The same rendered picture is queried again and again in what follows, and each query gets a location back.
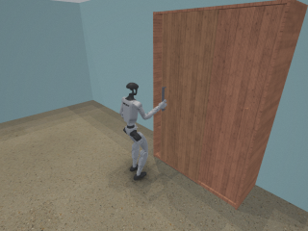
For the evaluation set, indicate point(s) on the wardrobe door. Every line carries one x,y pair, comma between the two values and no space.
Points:
188,46
245,43

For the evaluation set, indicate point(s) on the right robot forearm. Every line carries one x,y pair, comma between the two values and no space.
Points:
152,112

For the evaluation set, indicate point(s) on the robot foot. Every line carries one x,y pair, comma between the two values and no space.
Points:
136,176
132,168

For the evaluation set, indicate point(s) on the right robot foot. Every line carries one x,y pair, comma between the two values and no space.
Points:
136,176

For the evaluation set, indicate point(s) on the right robot upper arm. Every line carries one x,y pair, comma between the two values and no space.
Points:
138,105

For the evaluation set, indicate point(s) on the right robot hand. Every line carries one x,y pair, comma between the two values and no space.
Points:
163,104

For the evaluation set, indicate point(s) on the handle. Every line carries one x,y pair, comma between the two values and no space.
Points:
243,123
163,95

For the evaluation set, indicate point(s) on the left robot foot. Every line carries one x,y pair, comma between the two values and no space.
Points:
132,168

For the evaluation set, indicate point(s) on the left robot upper arm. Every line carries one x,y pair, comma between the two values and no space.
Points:
121,106

